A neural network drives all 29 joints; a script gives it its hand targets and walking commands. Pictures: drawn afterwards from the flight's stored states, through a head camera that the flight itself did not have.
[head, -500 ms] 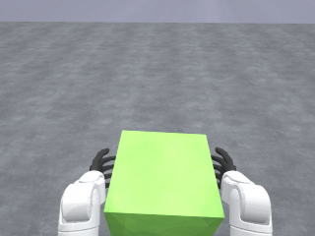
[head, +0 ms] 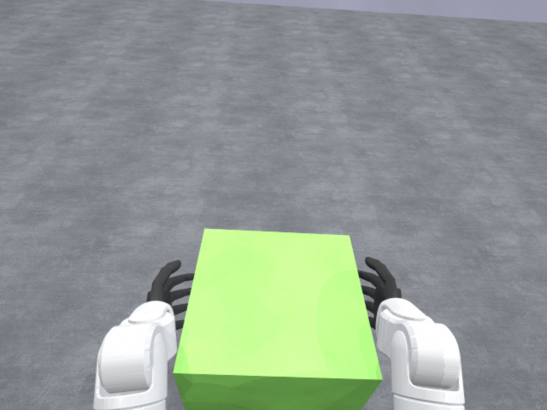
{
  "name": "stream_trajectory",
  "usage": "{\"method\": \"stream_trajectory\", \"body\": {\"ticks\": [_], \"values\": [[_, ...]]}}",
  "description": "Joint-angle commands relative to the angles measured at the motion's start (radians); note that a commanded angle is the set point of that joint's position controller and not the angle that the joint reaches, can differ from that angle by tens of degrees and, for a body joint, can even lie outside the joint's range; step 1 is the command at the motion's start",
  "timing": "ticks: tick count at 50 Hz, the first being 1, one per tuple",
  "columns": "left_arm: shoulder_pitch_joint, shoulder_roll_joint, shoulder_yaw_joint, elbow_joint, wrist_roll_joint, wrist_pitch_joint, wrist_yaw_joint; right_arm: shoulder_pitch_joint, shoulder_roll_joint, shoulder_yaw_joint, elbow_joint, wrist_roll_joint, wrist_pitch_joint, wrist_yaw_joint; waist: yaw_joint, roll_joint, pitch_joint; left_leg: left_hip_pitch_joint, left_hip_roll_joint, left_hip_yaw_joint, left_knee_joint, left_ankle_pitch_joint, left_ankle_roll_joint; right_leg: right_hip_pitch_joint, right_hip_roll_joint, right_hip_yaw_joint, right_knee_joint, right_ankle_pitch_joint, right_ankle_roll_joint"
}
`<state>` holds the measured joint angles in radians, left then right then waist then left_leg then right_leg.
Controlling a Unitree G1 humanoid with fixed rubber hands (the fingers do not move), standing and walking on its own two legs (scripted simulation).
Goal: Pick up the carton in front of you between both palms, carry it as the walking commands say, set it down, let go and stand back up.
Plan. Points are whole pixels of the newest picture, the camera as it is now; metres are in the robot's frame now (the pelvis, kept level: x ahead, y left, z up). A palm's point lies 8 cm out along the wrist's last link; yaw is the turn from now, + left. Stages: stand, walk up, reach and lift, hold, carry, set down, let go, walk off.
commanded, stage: carry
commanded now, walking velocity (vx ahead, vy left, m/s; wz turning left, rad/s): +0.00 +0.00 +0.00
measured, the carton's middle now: (271, 339) +0.26 +0.00 -0.02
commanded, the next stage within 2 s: none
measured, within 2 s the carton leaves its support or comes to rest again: neither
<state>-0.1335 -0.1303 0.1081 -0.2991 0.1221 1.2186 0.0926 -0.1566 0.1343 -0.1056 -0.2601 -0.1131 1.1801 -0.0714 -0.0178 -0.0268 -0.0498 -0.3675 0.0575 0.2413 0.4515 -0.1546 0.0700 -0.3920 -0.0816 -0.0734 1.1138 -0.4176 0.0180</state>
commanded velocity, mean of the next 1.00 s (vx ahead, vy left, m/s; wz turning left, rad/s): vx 0.00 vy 0.00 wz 0.00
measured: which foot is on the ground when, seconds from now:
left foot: down 0.00-1.00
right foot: up 0.00-0.22, down 0.24-1.00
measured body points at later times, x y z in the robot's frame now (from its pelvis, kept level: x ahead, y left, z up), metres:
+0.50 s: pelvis +0.19 -0.02 +0.00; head +0.19 -0.02 +0.45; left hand +0.46 +0.15 +0.07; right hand +0.49 -0.15 +0.07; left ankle +0.06 +0.08 -0.73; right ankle +0.23 -0.11 -0.74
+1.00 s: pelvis +0.18 +0.00 -0.01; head +0.16 +0.00 +0.44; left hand +0.45 +0.17 +0.03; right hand +0.47 -0.13 +0.03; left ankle +0.05 +0.08 -0.74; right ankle +0.23 -0.11 -0.74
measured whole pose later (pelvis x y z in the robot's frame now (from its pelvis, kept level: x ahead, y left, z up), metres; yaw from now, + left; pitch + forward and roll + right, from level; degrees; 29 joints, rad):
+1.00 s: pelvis +0.18 +0.00 -0.01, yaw +4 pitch +3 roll -1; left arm -0.11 -0.13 0.09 -0.04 0.19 0.92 0.05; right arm -0.12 0.13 -0.11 -0.04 -0.19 0.90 -0.02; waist 0.00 0.02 -0.11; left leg -0.10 0.05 0.14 0.52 -0.47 0.01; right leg -0.38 -0.08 -0.22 0.58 -0.24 -0.01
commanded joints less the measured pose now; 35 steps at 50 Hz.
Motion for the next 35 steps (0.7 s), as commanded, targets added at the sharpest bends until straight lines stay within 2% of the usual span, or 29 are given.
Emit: {"method": "stream_trajectory", "body": {"ticks": [1,4,7,9,11,12,13,14,15,16,18,19,21,23,25,28,30,33,35], "values": [[-0.473,-1.003,-0.761,-0.105,-0.414,-0.057,-0.259,-0.395,1.005,0.719,-0.100,0.423,-0.018,0.266,0.009,0.150,-0.359,0.428,0.256,-0.238,-0.165,0.559,0.035,-0.136,-0.025,0.020,-0.121,0.070,-0.007],[-0.399,-1.005,-0.767,-0.107,-0.393,-0.081,-0.242,-0.346,0.987,0.723,-0.115,0.422,-0.033,0.275,0.015,0.173,-0.361,0.409,0.221,-0.126,-0.144,0.644,0.043,-0.071,0.015,-0.035,-0.351,0.112,0.006],[-0.401,-0.973,-0.777,-0.152,-0.393,-0.084,-0.235,-0.312,0.952,0.720,-0.137,0.412,-0.036,0.276,0.004,0.214,-0.332,0.396,0.206,-0.076,-0.125,0.677,0.034,-0.020,0.042,-0.080,-0.511,0.258,0.007],[-0.429,-0.939,-0.779,-0.197,-0.408,-0.072,-0.237,-0.323,0.924,0.719,-0.168,0.407,-0.030,0.268,0.001,0.201,-0.316,0.375,0.188,-0.057,-0.091,0.586,0.016,0.042,0.042,-0.096,-0.601,0.362,0.005],[-0.422,-0.899,-0.765,-0.204,-0.412,-0.050,-0.242,-0.332,0.885,0.714,-0.174,0.395,-0.014,0.258,0.015,0.139,-0.283,0.307,0.151,-0.034,-0.017,0.423,-0.033,0.179,0.032,-0.116,-0.782,0.561,0.004],[-0.418,-0.872,-0.755,-0.199,-0.411,-0.035,-0.247,-0.330,0.862,0.708,-0.163,0.384,-0.004,0.253,0.018,0.112,-0.276,0.239,0.142,-0.047,0.018,0.321,-0.062,0.280,-0.018,-0.088,-0.794,0.643,0.001],[-0.418,-0.837,-0.742,-0.189,-0.408,-0.021,-0.253,-0.323,0.832,0.701,-0.150,0.373,0.008,0.247,0.013,0.021,-0.301,0.148,0.112,-0.047,0.086,0.120,-0.097,0.394,-0.139,0.017,-0.714,0.973,-0.013],[-0.409,-0.828,-0.723,-0.141,-0.402,-0.012,-0.258,-0.337,0.821,0.709,-0.157,0.374,0.029,0.241,0.015,-0.069,-0.350,0.085,0.077,-0.111,0.089,-0.065,-0.118,0.502,-0.220,0.097,-0.646,1.147,-0.100],[-0.374,-0.826,-0.701,-0.096,-0.399,-0.009,-0.260,-0.353,0.804,0.707,-0.162,0.377,0.045,0.239,0.018,-0.141,-0.352,0.076,0.064,-0.124,0.092,-0.180,-0.122,0.487,-0.243,0.146,-0.671,1.089,-0.142],[-0.370,-0.834,-0.691,-0.075,-0.396,-0.007,-0.261,-0.368,0.810,0.711,-0.148,0.381,0.054,0.241,0.015,-0.142,-0.341,0.101,0.062,-0.138,0.065,-0.184,-0.121,0.451,-0.232,0.142,-0.697,1.039,-0.146],[-0.390,-0.865,-0.679,-0.054,-0.392,-0.003,-0.261,-0.396,0.840,0.716,-0.112,0.390,0.058,0.246,0.013,-0.107,-0.333,0.155,0.059,-0.141,-0.031,-0.091,-0.115,0.432,-0.173,0.072,-0.660,1.064,-0.112],[-0.401,-0.877,-0.678,-0.051,-0.393,-0.003,-0.261,-0.408,0.855,0.720,-0.104,0.397,0.056,0.248,0.015,-0.109,-0.339,0.173,0.057,-0.134,-0.057,-0.037,-0.115,0.433,-0.152,0.051,-0.641,1.068,-0.095],[-0.426,-0.898,-0.682,-0.053,-0.397,-0.007,-0.259,-0.426,0.878,0.724,-0.097,0.406,0.050,0.250,0.020,-0.056,-0.363,0.215,0.065,-0.131,-0.023,0.162,-0.118,0.417,-0.131,0.025,-0.596,1.095,-0.088],[-0.441,-0.913,-0.693,-0.060,-0.399,-0.014,-0.259,-0.417,0.899,0.725,-0.086,0.404,0.040,0.250,0.018,-0.016,-0.393,0.236,0.075,-0.133,0.016,0.277,-0.118,0.403,-0.121,0.005,-0.574,1.098,-0.088],[-0.458,-0.926,-0.710,-0.067,-0.401,-0.025,-0.260,-0.407,0.917,0.724,-0.075,0.397,0.026,0.251,0.018,0.003,-0.401,0.225,0.074,-0.132,0.029,0.310,-0.120,0.406,-0.114,-0.008,-0.560,1.107,-0.093],[-0.466,-0.937,-0.733,-0.058,-0.399,-0.049,-0.264,-0.392,0.931,0.725,-0.056,0.381,-0.001,0.252,0.018,0.008,-0.386,0.218,0.067,-0.134,-0.002,0.289,-0.120,0.400,-0.108,-0.015,-0.560,1.087,-0.095],[-0.459,-0.934,-0.742,-0.041,-0.389,-0.071,-0.265,-0.378,0.928,0.722,-0.035,0.367,-0.024,0.254,0.018,0.024,-0.371,0.246,0.074,-0.138,-0.011,0.354,-0.116,0.363,-0.098,-0.027,-0.555,1.018,-0.087],[-0.444,-0.918,-0.744,-0.015,-0.364,-0.113,-0.266,-0.361,0.910,0.708,-0.005,0.339,-0.067,0.257,0.017,0.070,-0.351,0.300,0.105,-0.142,0.024,0.548,-0.106,0.276,-0.071,-0.063,-0.542,0.836,-0.065],[-0.446,-0.908,-0.744,-0.009,-0.353,-0.140,-0.266,-0.360,0.899,0.701,0.002,0.325,-0.095,0.258,0.016,0.086,-0.330,0.301,0.117,-0.141,0.037,0.613,-0.100,0.249,-0.058,-0.081,-0.544,0.752,-0.053]]}}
